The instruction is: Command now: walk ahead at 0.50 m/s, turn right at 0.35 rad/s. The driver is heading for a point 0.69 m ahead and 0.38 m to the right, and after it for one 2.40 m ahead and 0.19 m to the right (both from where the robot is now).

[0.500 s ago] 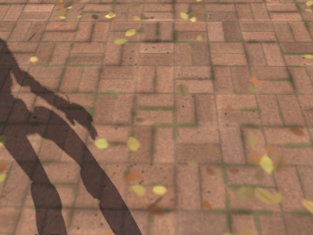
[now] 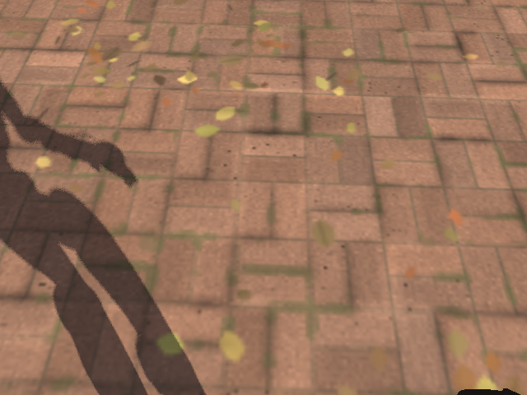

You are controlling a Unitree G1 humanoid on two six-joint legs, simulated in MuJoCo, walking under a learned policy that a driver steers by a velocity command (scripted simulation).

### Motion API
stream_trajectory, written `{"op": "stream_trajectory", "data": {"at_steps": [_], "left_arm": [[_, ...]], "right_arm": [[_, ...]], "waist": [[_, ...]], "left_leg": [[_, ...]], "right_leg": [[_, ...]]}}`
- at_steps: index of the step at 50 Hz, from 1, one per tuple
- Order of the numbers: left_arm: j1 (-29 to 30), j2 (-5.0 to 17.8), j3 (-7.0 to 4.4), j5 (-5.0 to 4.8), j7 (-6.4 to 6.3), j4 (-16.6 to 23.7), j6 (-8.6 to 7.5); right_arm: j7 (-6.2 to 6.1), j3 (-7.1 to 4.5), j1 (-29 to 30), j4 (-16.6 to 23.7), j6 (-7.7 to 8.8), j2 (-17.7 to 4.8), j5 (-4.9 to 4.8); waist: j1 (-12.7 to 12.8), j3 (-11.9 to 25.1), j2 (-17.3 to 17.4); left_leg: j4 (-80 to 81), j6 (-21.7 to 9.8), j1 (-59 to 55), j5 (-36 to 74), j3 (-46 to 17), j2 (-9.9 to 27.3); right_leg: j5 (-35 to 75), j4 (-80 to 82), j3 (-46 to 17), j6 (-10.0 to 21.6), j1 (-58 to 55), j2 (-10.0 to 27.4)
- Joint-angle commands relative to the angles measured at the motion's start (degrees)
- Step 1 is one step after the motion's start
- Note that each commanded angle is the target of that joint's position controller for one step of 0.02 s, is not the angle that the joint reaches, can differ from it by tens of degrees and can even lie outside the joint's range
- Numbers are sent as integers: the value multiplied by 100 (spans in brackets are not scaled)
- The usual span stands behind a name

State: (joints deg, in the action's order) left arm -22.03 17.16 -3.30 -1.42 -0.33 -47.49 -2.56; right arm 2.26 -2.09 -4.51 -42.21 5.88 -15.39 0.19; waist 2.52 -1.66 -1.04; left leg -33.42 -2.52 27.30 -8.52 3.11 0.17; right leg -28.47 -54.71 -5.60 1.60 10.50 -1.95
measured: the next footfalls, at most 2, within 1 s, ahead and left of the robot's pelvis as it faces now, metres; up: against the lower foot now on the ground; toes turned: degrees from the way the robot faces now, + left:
right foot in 0.42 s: +0.34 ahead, -0.14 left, +0.00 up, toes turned -14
left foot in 0.88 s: +0.39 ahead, +0.07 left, +0.00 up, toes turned -34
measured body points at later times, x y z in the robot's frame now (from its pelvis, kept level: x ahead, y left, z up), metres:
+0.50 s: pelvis +0.21 -0.03 +0.00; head +0.26 -0.06 +0.44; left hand +0.45 +0.19 -0.08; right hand +0.27 -0.34 -0.13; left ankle +0.12 +0.12 -0.64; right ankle +0.30 -0.13 -0.72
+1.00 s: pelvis +0.29 +0.00 +0.02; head +0.32 +0.00 +0.47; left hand +0.58 +0.15 -0.07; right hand +0.23 -0.31 -0.08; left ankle +0.36 +0.09 -0.72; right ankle +0.25 -0.12 -0.66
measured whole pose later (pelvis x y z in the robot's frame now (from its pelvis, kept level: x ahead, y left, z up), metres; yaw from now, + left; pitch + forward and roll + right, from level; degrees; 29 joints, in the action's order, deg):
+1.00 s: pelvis +0.29 +0.00 +0.02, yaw -33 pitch +2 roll -1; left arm -10.7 19.3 -5.6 -0.6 -1.1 -35.1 2.7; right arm -1.6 -3.9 -11.4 -43.4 0.4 -16.2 0.9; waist -0.8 -0.4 -2.0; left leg -28.0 -0.2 16.0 -14.1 -1.1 0.7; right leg -21.8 -56.8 -6.6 -0.7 31.5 -6.7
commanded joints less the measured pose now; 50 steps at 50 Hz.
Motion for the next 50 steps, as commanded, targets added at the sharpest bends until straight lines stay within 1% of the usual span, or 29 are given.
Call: {"op": "stream_trajectory", "data": {"at_steps": [1, 2, 3, 5, 6, 9, 13, 17, 19, 20, 21, 22, 23, 24, 25, 26, 27, 28, 30, 32, 35, 40, 43, 44, 45, 46, 47, 49, 50], "left_arm": [[399, 784, -143, -108, -13, 649, -192], [585, 722, -165, -32, -24, 687, -172], [448, 643, -192, -28, -23, 640, -108], [251, 412, -177, -52, -23, 563, 35], [306, 332, -168, -42, -33, 596, 98], [580, 251, -164, 59, -52, 772, 157], [1228, 40, -92, 91, 136, 1009, 101], [1417, 249, -193, 106, 303, 1261, 159], [1032, 471, -308, 136, 334, 1248, 185], [505, 650, -414, 132, 316, 1125, 167], [22, 1001, -555, 149, 202, 1018, 149], [90, 1551, -630, 147, 54, 1112, 187], [301, 1570, -557, 257, 93, 1409, 123], [539, 1197, -483, 194, 147, 1527, 98], [824, 986, -414, 107, 138, 1521, 83], [1027, 841, -372, 49, 112, 1510, 104], [1193, 750, -338, 45, 64, 1526, 137], [1280, 753, -331, 113, 34, 1567, 176], [1322, 838, -370, 178, -20, 1614, 211], [1242, 949, -416, 154, -91, 1607, 250], [1319, 956, -425, 130, -164, 1650, 341], [1308, 900, -413, 131, -139, 1674, 447], [1401, 857, -393, 34, -154, 1700, 524], [1258, 694, -347, 23, -168, 1700, 535], [1165, 470, -303, 7, -162, 1838, 516], [1222, 880, -416, 92, -136, 1858, 422], [1150, 1109, -496, 93, -101, 1755, 403], [1003, 915, -468, 108, -81, 1560, 469], [1036, 775, -421, 104, -47, 1555, 472]], "right_arm": [[-105, -259, -1319, -50, -20, -804, 12], [-111, -221, -1037, -61, -13, -655, 44], [-122, -187, -876, -65, 26, -542, 90], [-120, -203, -752, -124, 94, -516, 69], [-121, -227, -717, -172, 124, -584, 53], [-191, -290, -562, -242, 97, -776, 84], [-348, -324, -579, -265, -88, -922, 29], [-402, -401, -644, -330, -300, -1116, -140], [-441, -451, -467, -271, -390, -1186, -238], [-451, -442, -372, -233, -434, -1125, -269], [-425, -390, -616, -249, -433, -977, -182], [-363, -205, -987, -76, -413, -376, 204], [-279, -145, -1272, 5, -358, -525, 124], [-234, -241, -805, 12, -344, -915, -54], [-251, -235, -455, 132, -355, -894, -101], [-320, -237, -344, 75, -392, -838, -13], [-372, -268, -300, 102, -453, -911, 38], [-373, -281, -344, 104, -514, -910, 31], [-388, -245, -468, 68, -563, -737, 30], [-416, -216, -390, 81, -588, -650, 39], [-413, -214, -242, 121, -623, -632, 15], [-350, -250, -128, 219, -524, -669, -28], [-267, -315, -579, 112, -439, -705, -33], [-277, -403, -776, 83, -440, -984, 42], [-310, -522, -661, 129, -494, -1564, 186], [-313, -511, -631, 214, -479, -1402, 306], [-366, -425, -365, 354, -460, -1117, 244], [-459, -367, -213, 395, -455, -866, 0], [-490, -342, -369, 368, -446, -847, -38]], "waist": [[-783, 905, 647], [-637, 511, 555], [-444, 404, 697], [-300, 289, 703], [-255, 163, 638], [-161, -54, 510], [-406, 52, 508], [-386, 176, 567], [-122, 348, 642], [170, 579, 499], [363, 878, -50], [-127, 1249, -1537], [-191, 2382, -1479], [84, 2291, -568], [-7, 1667, -308], [-136, 1248, 105], [-260, 1029, 3], [-372, 941, -181], [-430, 955, -349], [-368, 1040, -348], [-286, 1023, -481], [-154, 856, -770], [-409, 829, -795], [-400, 861, -406], [-129, 639, 1253], [-278, 602, 1740], [-192, 535, 1254], [-170, 341, 1042], [-271, 237, 1004]], "left_leg": [[1724, -901, -3426, -1229, -2852, 1980], [1906, -844, -2739, -685, -2321, 1777], [2081, -774, -2321, -318, -1873, 1622], [2372, -815, -1943, 144, -1324, 1538], [2477, -838, -1828, 367, -1085, 1561], [2377, -838, -1757, 2466, -199, 1466], [2150, -664, -1886, 3097, 650, 1206], [1575, -571, -2625, 3271, 679, 1518], [782, -436, -2722, 3935, 708, 1542], [-76, -266, -2607, 3875, 829, 1344], [-1338, 80, -2051, 2840, 916, 928], [-3217, 485, -257, -1945, 897, 168], [-4736, 640, 786, -3417, -365, -503], [-4806, 534, 1049, -2869, -913, -171], [-4483, 459, 1188, -2368, -864, -2], [-4031, 471, 1120, -2017, -867, 191], [-3622, 477, 848, -1815, -893, 275], [-3366, 483, 506, -1689, -841, 231], [-2743, 572, 217, -1591, -730, 92], [-2243, 679, 124, -1456, -754, 23], [-1728, 739, -42, -1085, -828, -32], [-772, 616, -358, -1124, -860, -158], [756, 356, -1204, -469, -698, -176], [1219, 114, -1789, -254, -1144, 480], [1594, -615, -2088, 293, -2545, 1736], [1917, -1280, -1805, 91, -3491, 2383], [1921, -1168, -1768, -648, -3116, 2213], [1954, -629, -2028, -1702, -2328, 1585], [2018, -613, -2143, -1700, -2147, 1550]], "right_leg": [[479, -1941, -194, 27, 3188, 500], [812, -1619, -163, 13, 3012, 668], [1056, -1421, -211, 9, 2662, 823], [1202, -1226, -146, -32, 2380, 889], [1298, -1108, -143, -58, 2473, 926], [1890, -310, -1, -228, 2634, 859], [3154, 1270, 600, -222, 2064, 660], [2721, 1864, 716, -9, 1977, 530], [2215, 2045, 895, 208, 1517, 282], [2480, 2492, 987, 381, 853, 66], [3929, 2964, 607, 618, -153, 107], [6825, 2474, -1255, 1280, -1571, 1445], [5906, 2926, -3419, 2469, -2387, 2440], [5043, 3201, -2928, 2226, -2133, 2147], [4364, 3281, -2321, 1881, -1542, 1852], [3842, 3397, -1982, 1591, -909, 1595], [3595, 3507, -1794, 1471, -348, 1441], [3459, 3613, -1679, 1389, 71, 1281], [3652, 3639, -1494, 1356, 357, 1110], [3481, 3611, -1503, 1351, 400, 1053], [2335, 3659, -1653, 1212, 595, 913], [1597, 3566, -2161, 1048, 529, 842], [1753, 3196, -2236, 778, 639, 614], [1138, 2691, -1930, 494, 1089, 298], [-146, 1473, -703, 132, 2238, -618], [-592, 93, -348, -132, 2674, -575], [-55, -558, -434, -192, 2766, -270], [704, -1016, -185, -330, 3123, -102], [867, -1248, -107, -387, 3330, -15]]}}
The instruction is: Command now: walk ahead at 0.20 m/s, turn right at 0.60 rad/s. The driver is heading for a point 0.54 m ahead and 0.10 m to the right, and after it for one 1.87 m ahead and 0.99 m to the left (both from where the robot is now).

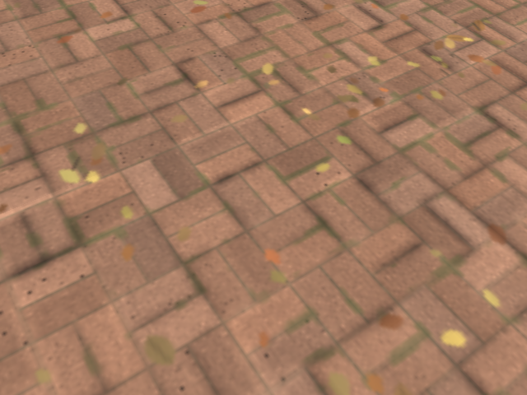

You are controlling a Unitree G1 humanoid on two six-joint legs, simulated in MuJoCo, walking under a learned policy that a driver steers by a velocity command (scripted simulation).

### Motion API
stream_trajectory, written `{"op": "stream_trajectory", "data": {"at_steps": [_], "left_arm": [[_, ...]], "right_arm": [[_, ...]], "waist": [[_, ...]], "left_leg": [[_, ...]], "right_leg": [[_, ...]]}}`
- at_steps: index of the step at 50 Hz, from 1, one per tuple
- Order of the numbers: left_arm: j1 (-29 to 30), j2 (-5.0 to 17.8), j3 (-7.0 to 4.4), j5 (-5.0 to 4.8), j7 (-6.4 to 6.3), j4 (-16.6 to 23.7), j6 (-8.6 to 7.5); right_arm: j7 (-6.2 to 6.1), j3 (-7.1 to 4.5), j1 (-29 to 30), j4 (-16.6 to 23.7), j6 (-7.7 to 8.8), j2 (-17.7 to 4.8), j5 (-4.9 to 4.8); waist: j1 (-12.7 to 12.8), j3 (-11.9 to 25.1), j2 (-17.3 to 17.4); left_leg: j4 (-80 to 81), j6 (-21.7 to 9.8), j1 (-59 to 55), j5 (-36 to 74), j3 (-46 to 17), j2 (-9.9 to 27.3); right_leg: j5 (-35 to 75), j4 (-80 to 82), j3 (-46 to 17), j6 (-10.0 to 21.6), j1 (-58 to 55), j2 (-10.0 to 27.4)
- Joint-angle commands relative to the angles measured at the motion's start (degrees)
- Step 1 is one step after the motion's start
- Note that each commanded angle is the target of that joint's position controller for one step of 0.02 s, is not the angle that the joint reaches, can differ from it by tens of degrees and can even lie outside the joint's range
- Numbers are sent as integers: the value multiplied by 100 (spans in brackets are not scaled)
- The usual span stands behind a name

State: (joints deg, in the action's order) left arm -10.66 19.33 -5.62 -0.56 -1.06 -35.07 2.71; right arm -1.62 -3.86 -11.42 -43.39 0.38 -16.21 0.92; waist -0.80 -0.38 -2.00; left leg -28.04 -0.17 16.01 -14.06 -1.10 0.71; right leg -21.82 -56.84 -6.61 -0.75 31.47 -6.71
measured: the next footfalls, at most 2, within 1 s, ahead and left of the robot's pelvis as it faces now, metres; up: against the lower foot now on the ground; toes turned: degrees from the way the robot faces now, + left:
right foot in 0.34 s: +0.13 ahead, -0.18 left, +0.00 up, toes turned -16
left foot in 0.80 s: +0.38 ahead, -0.07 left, +0.00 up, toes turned -13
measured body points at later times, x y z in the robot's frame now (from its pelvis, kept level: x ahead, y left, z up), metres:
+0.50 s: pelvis +0.12 -0.09 +0.00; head +0.14 -0.13 +0.45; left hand +0.33 +0.13 -0.08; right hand +0.15 -0.40 -0.11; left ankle +0.14 +0.06 -0.65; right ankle +0.09 -0.17 -0.74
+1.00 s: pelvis +0.25 -0.13 +0.00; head +0.30 -0.13 +0.44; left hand +0.45 +0.12 -0.11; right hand +0.36 -0.43 -0.10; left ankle +0.34 -0.06 -0.74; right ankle +0.22 -0.27 -0.68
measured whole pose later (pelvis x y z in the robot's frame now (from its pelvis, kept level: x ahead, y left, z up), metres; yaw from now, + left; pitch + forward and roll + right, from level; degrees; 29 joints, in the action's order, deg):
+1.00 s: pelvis +0.25 -0.13 +0.00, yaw -7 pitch +3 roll -1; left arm -7.3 16.9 -2.8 0.4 -1.7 -39.7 0.9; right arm -0.2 -3.7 -10.5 -36.9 -0.8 -17.4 0.0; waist -1.4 -3.2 -0.4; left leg -26.6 -3.7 23.1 -5.9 -3.5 -4.3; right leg -26.0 -57.7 -4.3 -3.5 28.9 -1.3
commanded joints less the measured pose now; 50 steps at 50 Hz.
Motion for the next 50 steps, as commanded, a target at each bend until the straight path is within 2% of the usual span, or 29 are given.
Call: {"op": "stream_trajectory", "data": {"at_steps": [1, 5, 9, 13, 15, 16, 17, 18, 19, 20, 21, 22, 23, 24, 27, 30, 33, 36, 38, 39, 40, 41, 42, 43, 44, 45, 46, 47, 50], "left_arm": [[4, 457, -149, -13, 63, 355, -79], [614, 247, -38, -53, 123, 610, -197], [741, 89, 59, -59, 230, 693, -283], [662, 165, 63, -80, 319, 659, -286], [333, 199, 32, -84, 334, 542, -274], [-114, 308, -46, -79, 313, 367, -263], [-925, 640, -237, -123, 260, 112, -247], [-1669, 1278, -387, -122, 158, 34, -238], [-1455, 1673, -372, -50, 199, 293, -367], [-1329, 1144, -234, -10, 255, 296, -503], [-1096, 844, -129, -3, 243, 280, -565], [-788, 711, -81, -26, 227, 316, -557], [-414, 555, -18, -31, 181, 346, -520], [-178, 454, 41, 17, 127, 373, -500], [-59, 396, 97, 115, 17, 161, -533], [-139, 424, 112, 119, -44, -90, -521], [-332, 491, 101, 153, -38, -355, -514], [-225, 586, 50, 89, -55, -466, -437], [-108, 618, 23, 11, -120, -454, -337], [-39, 604, 21, -24, -163, -430, -293], [-129, 574, 29, 27, -198, -389, -299], [-321, 413, 86, 241, -191, -190, -362], [-475, 203, 175, 265, -95, -184, -383], [-484, 496, 116, 106, -6, -270, -378], [-148, 478, 114, 16, 13, -197, -336], [12, 403, 118, 42, -13, -192, -274], [76, 426, 86, 94, -68, -176, -205], [13, 281, 121, 100, -69, -188, -172], [-130, 115, 177, 95, -96, -285, -216]], "right_arm": [[-116, -164, 156, 478, 114, -785, -97], [-91, -231, -455, 395, 180, -952, -60], [-6, -320, -492, 360, 247, -1178, -111], [131, -382, -464, 284, 279, -1313, -229], [182, -390, -333, 248, 239, -1330, -313], [184, -359, -312, 237, 235, -1251, -305], [190, -259, -423, 212, 251, -970, -222], [197, -77, -292, 481, 282, -462, 51], [159, -36, -57, 898, 443, -427, 1], [178, -148, 281, 916, 564, -966, -205], [205, -169, 298, 901, 612, -1049, -224], [187, -178, 202, 755, 591, -1044, -91], [193, -185, 75, 644, 541, -1024, -2], [233, -173, -72, 524, 469, -946, -7], [272, -39, -234, 300, 335, -547, -48], [313, 84, 244, 363, 325, -321, -93], [392, 65, 508, 449, 332, -414, -157], [459, -23, 646, 634, 310, -607, -122], [498, -81, 440, 694, 294, -678, -87], [489, -141, 70, 640, 301, -750, -83], [425, -246, -336, 628, 311, -1038, -67], [337, -353, -687, 715, 295, -1561, -14], [283, -251, -747, 723, 235, -1308, 46], [260, -202, -458, 862, 187, -1077, -57], [214, -166, -107, 945, 138, -892, -124], [189, -133, 122, 992, 73, -806, -174], [154, -125, 309, 1047, 26, -785, -184], [136, -159, 418, 1094, -34, -877, -132], [53, -264, 312, 1135, -123, -1047, -74]], "waist": [[-33, 46, 1040], [-442, -48, 1095], [-451, -146, 1165], [-344, -229, 1154], [-60, -185, 977], [181, 0, 820], [540, 455, 379], [708, 769, -1201], [557, 1083, -1845], [713, 778, -985], [514, 524, -877], [320, 390, -333], [132, 345, -230], [-15, 343, -279], [-126, 448, -226], [82, 359, -312], [245, 273, -252], [239, 85, -222], [111, 161, -230], [-90, 352, -148], [-262, 710, 202], [-191, 1279, 1225], [-117, 2054, 1883], [-174, 1942, 1123], [-107, 1311, 698], [4, 759, 259], [107, 518, 241], [208, 400, 467], [139, 626, 921]], "left_leg": [[1589, -829, -1044, -1169, -1489, 1419], [1817, -907, -1519, -1100, -1061, 1501], [1905, -900, -1169, -694, -463, 1611], [1748, -854, -824, -535, -43, 1701], [1362, -749, -628, -444, 177, 1730], [776, -628, -306, 154, 450, 1595], [-546, -397, 142, 859, 933, 1258], [-3019, 92, 1660, -1010, 1285, 671], [-4395, 331, 3486, -2165, 329, -199], [-4778, 255, 3809, -1815, -184, 127], [-4579, 151, 3713, -1338, -192, 316], [-4270, 168, 3336, -952, -202, 507], [-3822, 212, 2954, -622, -168, 615], [-3636, 256, 2557, -365, -83, 613], [-2813, 373, 1840, 376, 131, 445], [-1519, 274, 1374, 1305, 203, 339], [-979, 114, 1209, 1642, 146, 240], [-828, -90, 1502, 882, 147, 123], [-596, -241, 1304, 490, 327, -55], [-182, -375, 768, 853, 421, -220], [78, -633, -161, 2512, -61, -6], [-35, -1434, -1619, 5046, -1758, 1207], [449, -2501, -2545, 4988, -3570, 2115], [621, -2304, -2175, 3551, -3233, 1950], [712, -1977, -1584, 2507, -2684, 1644], [913, -1683, -844, 1811, -2286, 1389], [1042, -1469, -303, 1246, -2052, 1159], [1129, -1337, 135, 997, -1837, 865], [1086, -1360, 220, 1001, -1746, 693]], "right_leg": [[330, -1030, 171, -184, 1282, 525], [603, -176, 431, -296, 1436, 782], [685, 928, 683, -173, 641, 971], [460, 1731, 951, 101, -305, 964], [658, 2357, 1182, 323, -1017, 823], [733, 2600, 1349, 451, -1846, 583], [664, 2789, 1168, 649, -3069, 452], [1071, 3241, -1018, 1157, -4261, 1834], [520, 4165, -3771, 2266, -4751, 2759], [1268, 4200, -3251, 2250, -4551, 2744], [2152, 3971, -2481, 2037, -4217, 2511], [2916, 3831, -1813, 1787, -3704, 2233], [3513, 3841, -1285, 1603, -3277, 2061], [4070, 3910, -924, 1491, -2927, 1908], [5136, 4014, -103, 1358, -2461, 1683], [5055, 4057, 420, 1105, -2359, 1507], [4846, 4048, 446, 1077, -2575, 1707], [4969, 3622, 413, 1114, -2951, 1922], [5463, 2986, 435, 1032, -3086, 1906], [5715, 2386, 566, 871, -3019, 1722], [5147, 1434, 787, 534, -2599, 1341], [2301, -520, 1097, 52, -1163, 496], [-1631, -1872, 351, -233, 79, -238], [-1505, -2265, -215, -199, 202, 218], [-1149, -2196, -113, -184, 434, 418], [-901, -1661, -14, -187, 461, 598], [-657, -1023, 31, -197, 216, 725], [-451, -478, 200, -243, -150, 644], [-189, 538, 265, -390, -629, 512]]}}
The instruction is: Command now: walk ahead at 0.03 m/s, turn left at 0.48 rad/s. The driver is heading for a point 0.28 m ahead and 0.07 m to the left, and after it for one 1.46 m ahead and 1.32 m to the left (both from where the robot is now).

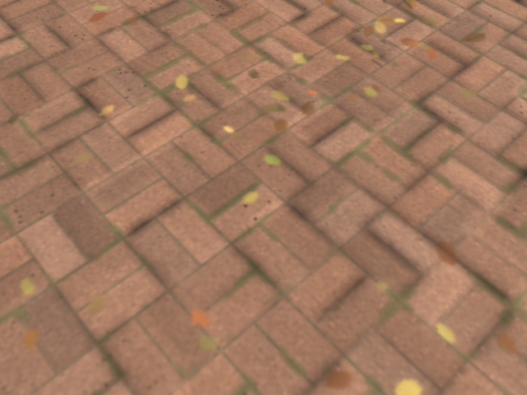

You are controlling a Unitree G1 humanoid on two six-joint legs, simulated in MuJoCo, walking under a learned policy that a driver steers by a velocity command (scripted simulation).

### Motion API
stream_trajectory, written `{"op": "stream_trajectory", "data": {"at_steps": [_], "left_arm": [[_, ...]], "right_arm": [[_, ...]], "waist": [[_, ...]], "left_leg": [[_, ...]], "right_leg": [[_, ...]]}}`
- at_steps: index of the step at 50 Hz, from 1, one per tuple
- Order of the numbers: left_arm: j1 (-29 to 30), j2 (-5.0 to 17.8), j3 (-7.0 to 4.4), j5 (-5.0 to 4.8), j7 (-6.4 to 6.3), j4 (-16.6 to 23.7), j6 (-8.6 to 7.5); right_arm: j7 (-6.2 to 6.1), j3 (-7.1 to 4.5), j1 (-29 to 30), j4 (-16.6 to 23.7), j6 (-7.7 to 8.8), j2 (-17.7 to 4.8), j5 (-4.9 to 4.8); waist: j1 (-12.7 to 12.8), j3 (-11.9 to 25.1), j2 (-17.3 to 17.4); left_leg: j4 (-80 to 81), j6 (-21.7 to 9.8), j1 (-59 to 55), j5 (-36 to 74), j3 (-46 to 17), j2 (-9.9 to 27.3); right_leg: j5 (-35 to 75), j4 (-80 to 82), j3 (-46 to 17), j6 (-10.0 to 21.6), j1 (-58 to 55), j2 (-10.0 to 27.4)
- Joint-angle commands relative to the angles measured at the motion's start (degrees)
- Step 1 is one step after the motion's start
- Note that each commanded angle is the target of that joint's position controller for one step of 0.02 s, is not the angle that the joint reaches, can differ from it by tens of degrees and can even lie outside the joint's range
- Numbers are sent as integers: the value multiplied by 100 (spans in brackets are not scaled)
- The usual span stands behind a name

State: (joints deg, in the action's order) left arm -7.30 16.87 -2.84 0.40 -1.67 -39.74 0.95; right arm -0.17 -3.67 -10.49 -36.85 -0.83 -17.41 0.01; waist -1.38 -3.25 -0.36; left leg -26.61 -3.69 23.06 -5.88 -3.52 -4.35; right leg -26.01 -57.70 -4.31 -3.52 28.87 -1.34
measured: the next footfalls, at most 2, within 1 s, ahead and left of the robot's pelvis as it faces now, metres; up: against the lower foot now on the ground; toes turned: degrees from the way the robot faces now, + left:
right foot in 0.18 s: +0.10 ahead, -0.16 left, +0.00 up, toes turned +12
left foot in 0.66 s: +0.26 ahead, +0.20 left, +0.00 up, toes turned +27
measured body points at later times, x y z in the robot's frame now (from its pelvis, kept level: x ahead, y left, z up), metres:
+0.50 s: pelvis +0.11 -0.02 +0.01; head +0.13 -0.03 +0.46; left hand +0.05 +0.26 -0.10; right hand +0.37 -0.21 -0.08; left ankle +0.16 +0.17 -0.66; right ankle +0.06 -0.16 -0.73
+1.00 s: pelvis +0.32 +0.15 +0.01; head +0.35 +0.18 +0.46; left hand +0.36 +0.48 -0.07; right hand +0.54 -0.06 -0.09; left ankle +0.23 +0.18 -0.73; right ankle +0.58 +0.11 -0.67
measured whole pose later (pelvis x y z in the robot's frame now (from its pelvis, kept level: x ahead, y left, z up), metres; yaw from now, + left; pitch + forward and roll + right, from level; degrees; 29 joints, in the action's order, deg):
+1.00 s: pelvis +0.32 +0.15 +0.01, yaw +36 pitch +2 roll +0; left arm -3.5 17.5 -2.3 0.8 0.7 -38.9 -6.0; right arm -0.3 -3.3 -20.6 -39.6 2.5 -16.4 -1.2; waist -3.7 -1.9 -2.0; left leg -19.7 -4.7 6.8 -14.6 -7.3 -6.1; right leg 1.6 -39.0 -5.1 -3.6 39.3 4.2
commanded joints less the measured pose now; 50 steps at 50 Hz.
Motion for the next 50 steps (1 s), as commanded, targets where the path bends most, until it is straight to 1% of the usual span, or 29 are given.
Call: {"op": "stream_trajectory", "data": {"at_steps": [1, 3, 5, 8, 9, 10, 11, 12, 13, 14, 15, 17, 23, 29, 31, 32, 33, 34, 35, 36, 37, 38, 39, 40, 42, 44, 46, 48, 50], "left_arm": [[-439, 364, -94, -4, -31, 173, -58], [-343, 432, -118, -24, -12, 183, -93], [-326, 498, -150, -54, 36, 216, -155], [-710, 464, -209, -109, 107, 108, -300], [-1082, 705, -293, -85, 70, 45, -342], [-1463, 1218, -407, 46, 33, -36, -344], [-1178, 1470, -462, 230, 110, 24, -409], [-754, 1127, -381, 172, 66, 193, -466], [-541, 868, -311, 47, 16, 228, -490], [-507, 759, -275, -30, -16, 243, -489], [-640, 715, -247, -40, -39, 186, -504], [-941, 657, -221, 23, -47, 90, -560], [-1319, 865, -282, 27, 8, -128, -551], [-1450, 1138, -388, -159, 86, -396, -477], [-1349, 1289, -439, -210, 96, -438, -441], [-1265, 1359, -459, -232, 83, -451, -423], [-1337, 1235, -410, -222, 61, -449, -428], [-1392, 949, -290, -51, 55, -298, -479], [-1618, 182, -37, 129, 104, 162, -645], [-983, 786, -155, -111, 146, 176, -822], [-596, 978, -205, -275, 172, 322, -906], [-577, 905, -169, -175, 136, 281, -952], [-607, 892, -190, -19, 106, 227, -951], [-702, 889, -208, 23, 120, 184, -893], [-783, 763, -183, 62, 148, 127, -774], [-519, 627, -134, 103, 149, 196, -703], [49, 463, -56, 103, 168, 343, -717], [590, 313, 16, 63, 230, 452, -759], [954, 361, 14, -23, 291, 555, -794]], "right_arm": [[-115, -305, 203, 493, -17, -958, -8], [-141, -332, 179, 518, -59, -999, -33], [-153, -332, 200, 557, -102, -999, -69], [-155, -288, 254, 588, -137, -891, -113], [-148, -224, 251, 619, -119, -677, -109], [-130, -114, 305, 773, -69, -215, -122], [-94, -164, 415, 987, 59, -451, -123], [-69, -255, 315, 880, 104, -764, -115], [-45, -306, 83, 705, 100, -864, -90], [-38, -311, -67, 589, 97, -812, -54], [-1, -276, -18, 582, 116, -673, -45], [47, -219, 128, 624, 152, -476, -88], [174, -108, 781, 877, 199, -259, -136], [367, -25, 1227, 1075, 227, -177, -175], [384, -96, 982, 1065, 221, -339, -146], [365, -204, 446, 932, 210, -507, -126], [301, -396, -553, 624, 176, -826, -140], [180, -563, -1594, 430, 104, -1226, -201], [155, -579, -1381, 521, 182, -1902, -194], [192, -434, -1498, 605, 286, -1364, -156], [200, -330, -1309, 482, 366, -1069, -100], [193, -284, -1003, 498, 401, -941, -111], [185, -245, -621, 540, 400, -829, -82], [167, -195, -380, 607, 408, -719, -8], [114, -189, -270, 544, 453, -702, -10], [41, -202, -378, 403, 473, -768, -59], [-25, -224, -555, 258, 455, -838, -95], [-64, -247, -756, 138, 419, -894, -133], [-80, -278, -1005, 5, 405, -979, -167]], "waist": [[160, 997, 780], [76, 1084, 851], [76, 1166, 964], [379, 965, 972], [547, 871, 575], [563, 832, -822], [401, 308, -1455], [247, 81, -1120], [149, 55, -943], [148, 173, -827], [241, 85, -765], [371, 67, -682], [696, -121, -708], [756, -374, -632], [487, -159, -730], [114, 235, -683], [-372, 871, -453], [-818, 1491, 188], [-169, 2090, 1869], [-634, 2354, 1095], [-560, 1498, 919], [-328, 1089, 450], [-71, 814, 283], [136, 697, 376], [280, 606, 403], [270, 407, 311], [94, 246, 326], [-111, 196, 417], [-244, 170, 453]], "left_leg": [[906, -982, -487, 27, -1544, 1187], [865, -921, -507, -322, -1765, 1207], [931, -826, -436, -1647, -2028, 1146], [735, -510, 255, -3007, -2100, 846], [66, -193, 936, -3284, -1811, 545], [-1726, 164, 2022, -3145, -622, -202], [-2805, 198, 2682, -2508, -583, 1], [-3305, 222, 2752, -1979, -706, 241], [-3522, 321, 2742, -1570, -604, 297], [-3750, 424, 2685, -1285, -459, 362], [-3970, 498, 2708, -970, -368, 444], [-4141, 570, 2667, -525, -213, 538], [-2711, 715, 2503, 0, 47, 754], [-1372, 294, 1696, -457, 584, 788], [-1055, 16, 899, -816, 867, 510], [-768, -154, 4, -712, 1054, 237], [-533, -371, -1518, -428, 1122, -78], [-547, -699, -3409, -529, -105, 633], [436, -1733, -4603, -2034, -3767, 2166], [1109, -1769, -4591, -2406, -4367, 2353], [1079, -1552, -4029, -1734, -3497, 2208], [1006, -1397, -3223, -993, -2784, 1938], [1024, -1282, -2481, -357, -2263, 1698], [1161, -1239, -1985, 105, -1958, 1514], [1340, -1331, -1490, 787, -1701, 1413], [1414, -1307, -1140, 1146, -1362, 1264], [1372, -1122, -942, 1142, -1094, 1033], [1300, -927, -752, 812, -982, 865], [1285, -857, -778, 472, -1225, 970]], "right_leg": [[391, 898, 8, -125, -488, -29], [658, 1288, -31, -129, -632, -60], [716, 1697, 33, -53, -842, -105], [1004, 2911, 260, 247, -1879, -139], [487, 3494, -299, 521, -2526, 480], [-1137, 4221, -2101, 1092, -2983, 1805], [-1993, 4833, -3581, 1664, -2388, 2439], [-1925, 4807, -3200, 1632, -2237, 2306], [-1436, 4738, -2537, 1390, -2310, 2004], [-959, 4685, -2033, 1194, -2464, 1778], [-457, 4740, -1620, 1148, -2424, 1676], [232, 4805, -972, 1116, -2428, 1549], [1268, 4935, 6, 1219, -2783, 1654], [1893, 4751, 677, 1116, -2956, 1872], [3662, 4191, 971, 1005, -2972, 1884], [5042, 3349, 1276, 887, -2896, 1771], [5694, 2058, 1573, 714, -2435, 1522], [3793, 248, 1548, 437, -851, 1322], [-779, -1643, 844, 117, 1337, 142], [-557, -2213, -186, 182, 1866, 234], [26, -2135, -74, 296, 2265, 457], [502, -1708, -41, 351, 1985, 689], [808, -1232, -47, 315, 1586, 835], [1023, -1001, -88, 296, 1205, 923], [1167, -672, 24, 143, 933, 867], [1546, -68, 122, -16, 945, 760], [2355, 991, 170, -71, 818, 588], [3080, 1994, 235, -50, 369, 333], [3384, 2467, 190, -15, 41, 176]]}}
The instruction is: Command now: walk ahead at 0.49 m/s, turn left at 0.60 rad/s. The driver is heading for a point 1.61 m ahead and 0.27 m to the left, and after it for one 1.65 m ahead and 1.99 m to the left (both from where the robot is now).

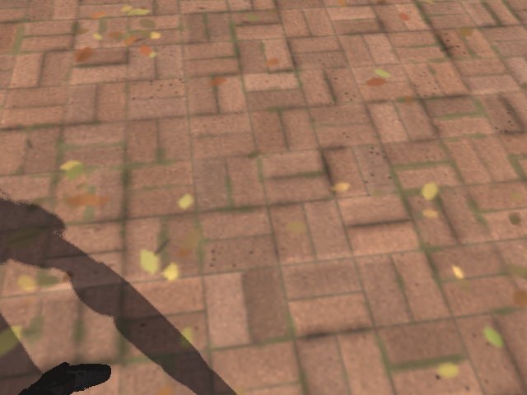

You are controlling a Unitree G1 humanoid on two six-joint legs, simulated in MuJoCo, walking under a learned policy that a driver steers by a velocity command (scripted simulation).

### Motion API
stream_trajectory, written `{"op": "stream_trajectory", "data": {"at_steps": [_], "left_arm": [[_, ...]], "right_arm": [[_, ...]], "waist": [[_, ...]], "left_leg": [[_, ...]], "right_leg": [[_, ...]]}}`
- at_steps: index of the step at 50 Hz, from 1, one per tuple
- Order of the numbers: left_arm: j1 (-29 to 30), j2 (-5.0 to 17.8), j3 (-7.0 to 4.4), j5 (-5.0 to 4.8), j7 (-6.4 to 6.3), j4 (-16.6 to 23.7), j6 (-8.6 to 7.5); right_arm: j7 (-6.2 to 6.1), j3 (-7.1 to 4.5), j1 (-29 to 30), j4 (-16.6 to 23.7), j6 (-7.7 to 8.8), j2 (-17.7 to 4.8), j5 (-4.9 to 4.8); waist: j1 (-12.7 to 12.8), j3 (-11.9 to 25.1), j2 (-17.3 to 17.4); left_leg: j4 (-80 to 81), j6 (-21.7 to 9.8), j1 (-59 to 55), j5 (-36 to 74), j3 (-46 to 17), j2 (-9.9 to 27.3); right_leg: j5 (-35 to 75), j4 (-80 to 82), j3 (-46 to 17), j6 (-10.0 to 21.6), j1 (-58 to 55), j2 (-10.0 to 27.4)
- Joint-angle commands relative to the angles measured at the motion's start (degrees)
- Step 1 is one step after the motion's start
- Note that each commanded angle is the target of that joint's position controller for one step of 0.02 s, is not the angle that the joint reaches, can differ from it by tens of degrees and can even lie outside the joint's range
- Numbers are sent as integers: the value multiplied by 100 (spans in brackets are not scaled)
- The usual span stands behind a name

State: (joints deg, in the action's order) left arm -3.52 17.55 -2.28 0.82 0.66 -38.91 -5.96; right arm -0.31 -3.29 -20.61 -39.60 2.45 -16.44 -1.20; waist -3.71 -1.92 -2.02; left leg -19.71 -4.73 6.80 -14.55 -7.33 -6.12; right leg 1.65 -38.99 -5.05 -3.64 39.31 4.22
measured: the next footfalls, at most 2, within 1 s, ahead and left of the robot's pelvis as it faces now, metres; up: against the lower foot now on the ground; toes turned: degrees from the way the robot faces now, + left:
right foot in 0.14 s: +0.29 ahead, -0.13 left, +0.00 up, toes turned +9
left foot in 0.66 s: +0.48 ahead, +0.21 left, +0.00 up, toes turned +21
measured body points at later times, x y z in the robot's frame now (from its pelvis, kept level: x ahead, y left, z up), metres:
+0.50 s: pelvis +0.28 -0.02 +0.00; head +0.31 +0.00 +0.45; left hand +0.22 +0.27 -0.12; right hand +0.55 -0.20 -0.08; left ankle +0.38 +0.18 -0.69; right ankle +0.25 -0.14 -0.74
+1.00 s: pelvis +0.53 +0.13 +0.00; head +0.54 +0.15 +0.45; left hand +0.61 +0.43 -0.10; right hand +0.67 -0.12 -0.11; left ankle +0.44 +0.19 -0.74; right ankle +0.75 +0.03 -0.68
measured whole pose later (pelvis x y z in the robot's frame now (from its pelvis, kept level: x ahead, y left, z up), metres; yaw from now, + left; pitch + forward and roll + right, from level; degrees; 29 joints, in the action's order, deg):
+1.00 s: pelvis +0.53 +0.13 +0.00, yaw +20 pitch +1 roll +1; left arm -6.4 17.2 -2.2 -0.7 1.3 -44.3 -3.9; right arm 0.6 -3.0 -19.9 -44.4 4.3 -15.8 0.2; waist -3.4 -1.3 -2.9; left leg -12.8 -3.8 2.0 -11.8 2.3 -4.3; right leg 1.5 -42.5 -1.9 -1.5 38.8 7.0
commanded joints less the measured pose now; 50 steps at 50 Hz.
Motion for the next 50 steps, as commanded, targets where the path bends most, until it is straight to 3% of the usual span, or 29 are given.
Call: {"op": "stream_trajectory", "data": {"at_steps": [1, 5, 6, 7, 8, 9, 10, 11, 12, 13, 14, 17, 20, 22, 25, 28, 30, 31, 32, 33, 34, 35, 36, 37, 38, 40, 43, 45, 50], "left_arm": [[649, 379, -70, -94, 76, 503, -116], [405, 672, -214, -112, 97, 479, -166], [-20, 757, -286, -99, 68, 382, -188], [-683, 925, -376, -39, 30, 291, -214], [-1561, 1282, -460, 28, -18, 244, -188], [-1853, 1444, -510, 4, 38, 9, -102], [-1651, 834, -381, -100, 44, 154, -70], [-1337, 574, -306, -103, 2, 193, -28], [-1064, 501, -260, -45, -9, 197, 2], [-920, 416, -236, -15, -22, 138, 13], [-854, 376, -221, 19, -40, 100, -6], [-849, 430, -266, -58, -44, -76, -82], [-905, 652, -344, -51, -50, -227, -85], [-953, 704, -344, -69, -39, -318, -61], [-1200, 838, -358, -148, -25, -493, 1], [-1502, 1017, -404, -261, -8, -708, 91], [-1535, 1142, -431, -314, -20, -806, 170], [-1488, 1197, -433, -329, -36, -836, 208], [-1475, 1120, -385, -319, -58, -858, 240], [-1515, 883, -270, -199, -89, -784, 221], [-2053, 162, -14, -38, -35, -511, 134], [-1820, 518, -80, -166, -3, -637, 4], [-1303, 856, -189, -370, 31, -437, -54], [-1035, 778, -159, -360, 10, -361, -90], [-932, 731, -167, -232, -21, -372, -92], [-1181, 638, -177, -181, -2, -466, 24], [-1106, 400, -127, -123, -12, -464, 174], [-703, 336, -98, -82, -19, -338, 191], [87, 185, -1, -195, 127, -177, 137]], "right_arm": [[-72, -318, -66, 222, 68, -1065, -71], [-112, -336, -102, 118, -26, -1000, -54], [-100, -314, -38, 140, -49, -927, -38], [-69, -228, 11, 201, -53, -709, 2], [-57, -91, -252, 319, -41, -341, 145], [-47, -6, -1030, 411, 3, -141, -100], [-77, -128, -752, 255, -13, -789, -177], [-75, -212, -46, 367, -44, -1062, -126], [-80, -213, 260, 436, -71, -1001, -48], [-55, -223, 423, 512, -70, -894, 3], [-19, -216, 366, 526, -95, -761, -33], [9, -147, 442, 586, -186, -435, -48], [42, -106, 749, 693, -188, -365, 2], [99, -59, 1002, 713, -130, -285, 8], [199, 17, 1593, 830, -34, -174, 12], [271, 10, 2006, 1003, -3, -263, -4], [290, -53, 1939, 1037, 1, -415, 36], [281, -134, 1554, 950, -1, -550, 66], [249, -279, 709, 685, -14, -784, 70], [170, -440, -233, 443, -54, -1153, 54], [110, -536, -503, 392, -62, -1826, 86], [130, -397, -550, 484, -13, -1373, 50], [162, -294, -264, 418, 50, -1109, 85], [167, -249, 53, 396, 89, -961, 72], [177, -199, 366, 379, 113, -784, 90], [184, -136, 669, 403, 177, -573, 160], [151, -173, 657, 235, 290, -684, 112], [101, -187, 541, 103, 299, -742, 114], [38, -214, 237, -196, 296, -906, 132]], "waist": [[-13, 25, 648], [196, 101, 879], [424, 305, 906], [772, 880, 791], [948, 1866, -24], [591, 2471, -1977], [754, 1855, -1049], [875, 1068, -527], [767, 615, -140], [649, 320, -146], [519, 232, -326], [440, 58, -356], [475, -4, -186], [559, -39, -95], [760, -204, -32], [805, -359, -71], [624, -239, -187], [337, 55, -257], [-122, 559, -202], [-528, 1159, 31], [-122, 1910, 1590], [-343, 2503, 1246], [-331, 1611, 1028], [-164, 1060, 809], [23, 711, 600], [356, 565, 705], [477, 309, 528], [382, 102, 454], [24, -174, 487]], "left_leg": [[489, -720, 691, 1214, -1003, 1220], [-219, -538, -49, 1475, -1589, 1483], [-619, -439, -34, 1949, -1563, 1324], [-1604, -258, 233, 2046, -1339, 992], [-3315, -12, 1216, 601, -861, 508], [-5041, 312, 3143, -2081, -364, -39], [-5642, 380, 3669, -1697, -492, 452], [-5671, 418, 3787, -1138, -238, 636], [-5524, 452, 3587, -767, -94, 839], [-5260, 456, 3453, -538, -89, 1000], [-5100, 444, 3174, -413, -51, 1139], [-4648, 483, 3172, -277, 125, 1256], [-3951, 568, 3428, 351, 146, 1330], [-3217, 533, 3239, 935, 232, 1267], [-2184, 440, 2855, 1412, 552, 1105], [-1612, 271, 2806, 1108, 665, 1017], [-1344, 84, 2465, 608, 838, 834], [-1157, -38, 1794, 568, 1004, 644], [-918, -197, 524, 833, 1164, 411], [-1120, -385, -1129, 989, 567, 784], [-719, -1323, -2991, -14, -2407, 2410], [45, -1577, -3028, -352, -3695, 2808], [124, -1313, -2452, -71, -2775, 2600], [152, -1142, -1696, 484, -1997, 2343], [270, -1035, -1017, 998, -1489, 2133], [637, -998, -243, 1494, -1019, 1909], [1040, -1094, 163, 1881, -550, 1872], [1157, -1031, 156, 1945, -257, 1778], [1345, -696, 25, 1527, 542, 1686]], "right_leg": [[615, 787, 163, 41, -1052, -394], [-266, 1112, 11, 337, -1416, -401], [-374, 1300, 149, 485, -2053, -464], [-374, 1285, -19, 737, -3222, -151], [-592, 1005, -1128, 1142, -4998, 936], [-2260, 1796, -3885, 1971, -6388, 2031], [-3447, 2122, -3896, 1734, -5906, 1920], [-3106, 2210, -2896, 1485, -5106, 1687], [-2237, 2305, -2188, 1398, -4347, 1455], [-1696, 2435, -1701, 1394, -3828, 1260], [-1419, 2590, -1279, 1340, -3477, 1102], [-888, 2950, -546, 1464, -3157, 1066], [-381, 3098, -25, 1554, -3332, 1148], [-111, 3116, 378, 1494, -3353, 1006], [-58, 3152, 789, 1397, -3403, 932], [136, 3057, 793, 1350, -3894, 1175], [1251, 2627, 871, 1261, -4231, 1274], [2235, 2063, 1028, 1157, -4249, 1202], [2835, 1048, 1296, 993, -3932, 987], [1842, -378, 1425, 750, -2847, 740], [-2215, -2672, 1338, 324, -533, -197], [-3541, -3551, 169, 336, -6, -394], [-3192, -3738, 96, 408, 498, -119], [-2697, -3447, 192, 465, 474, 133], [-2320, -3070, 223, 446, 287, 301], [-1858, -2711, 147, 390, -348, 459], [-1443, -2144, 208, 215, -329, 471], [-825, -1444, 212, 130, -100, 462], [606, 131, 413, 259, -398, 175]]}}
